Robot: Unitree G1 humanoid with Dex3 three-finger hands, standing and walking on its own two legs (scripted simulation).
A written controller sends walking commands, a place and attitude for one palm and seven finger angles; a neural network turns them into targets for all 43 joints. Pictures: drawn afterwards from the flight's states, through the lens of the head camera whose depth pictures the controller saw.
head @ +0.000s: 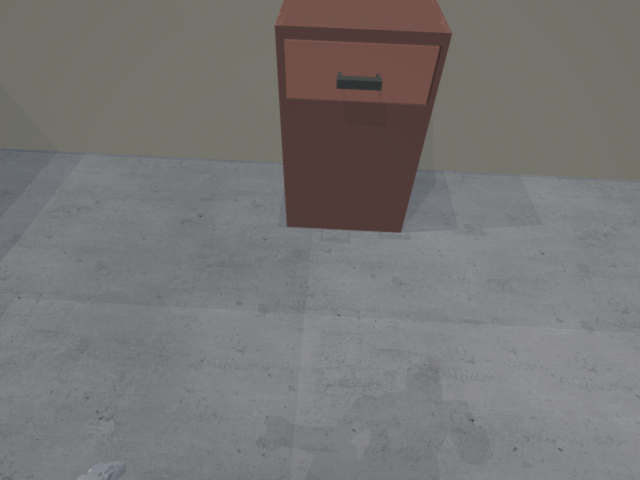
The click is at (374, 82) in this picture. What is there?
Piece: drawer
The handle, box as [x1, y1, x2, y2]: [336, 72, 381, 90]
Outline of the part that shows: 338,72 336,88 380,90 381,77 379,76 379,74 376,73 375,77 341,76 340,72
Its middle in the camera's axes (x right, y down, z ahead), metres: +0.11 -0.49 +1.18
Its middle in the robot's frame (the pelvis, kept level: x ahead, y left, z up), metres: +1.21 -0.06 -0.06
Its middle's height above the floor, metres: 0.71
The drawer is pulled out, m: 0.00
